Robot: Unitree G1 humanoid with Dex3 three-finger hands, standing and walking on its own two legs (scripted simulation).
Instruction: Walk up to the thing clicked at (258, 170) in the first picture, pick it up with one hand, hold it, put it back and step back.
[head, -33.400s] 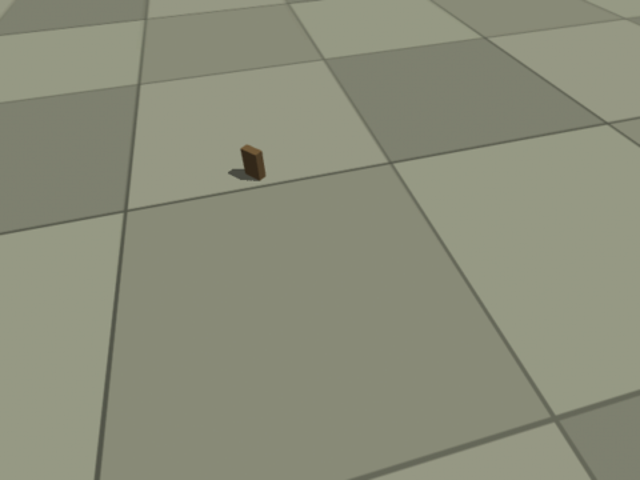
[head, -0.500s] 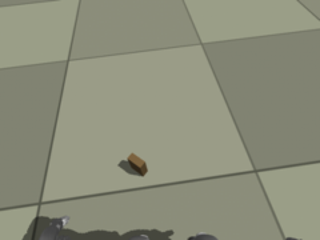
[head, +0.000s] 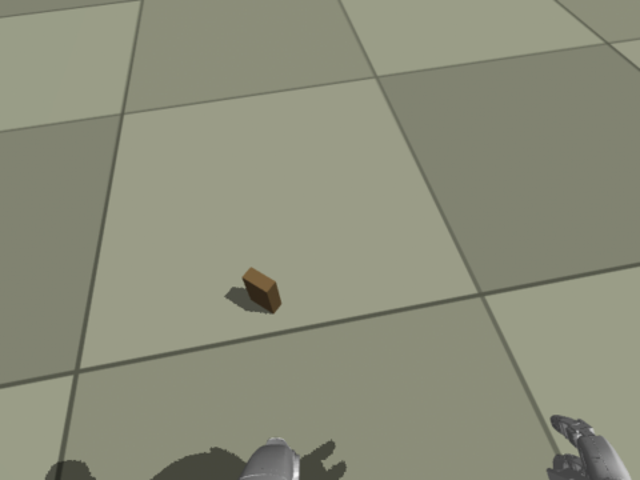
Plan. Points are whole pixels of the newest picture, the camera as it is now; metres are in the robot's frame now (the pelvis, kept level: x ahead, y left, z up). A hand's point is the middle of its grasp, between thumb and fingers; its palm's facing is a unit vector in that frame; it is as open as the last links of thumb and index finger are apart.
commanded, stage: step back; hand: left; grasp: from the side
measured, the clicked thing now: (262, 291) +0.73 +0.24 -0.67
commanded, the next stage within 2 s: stand in 1.88 s
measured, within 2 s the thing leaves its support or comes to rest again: neither
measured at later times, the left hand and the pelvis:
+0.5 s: hand out of the picture -0.04 +0.26 -0.13, palm faces +0.05 -0.93 -0.36, open 7.4 cm; pelvis -0.15 -0.01 +0.02, yaw +3 degrees
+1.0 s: hand out of the picture -0.24 +0.24 -0.12, palm faces +0.11 -0.89 -0.45, open 7.4 cm; pelvis -0.29 -0.05 +0.01, yaw +6 degrees
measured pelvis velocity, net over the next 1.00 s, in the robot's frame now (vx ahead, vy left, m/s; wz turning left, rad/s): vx -0.29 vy -0.05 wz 0.10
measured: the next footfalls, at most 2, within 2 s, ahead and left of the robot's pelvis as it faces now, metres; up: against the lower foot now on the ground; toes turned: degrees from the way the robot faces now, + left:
left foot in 0.30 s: -0.08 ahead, +0.12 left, +0.00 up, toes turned +2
right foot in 0.64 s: -0.21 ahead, -0.16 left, +0.00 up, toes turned +4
